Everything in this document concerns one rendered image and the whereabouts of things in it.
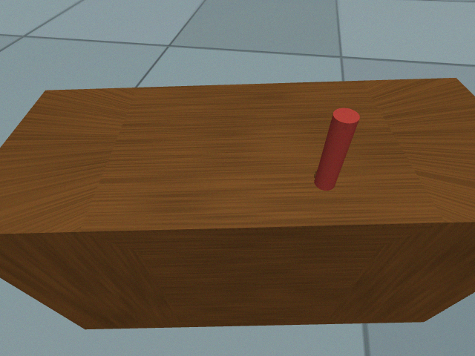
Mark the can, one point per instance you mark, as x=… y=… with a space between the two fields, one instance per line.
x=342 y=128

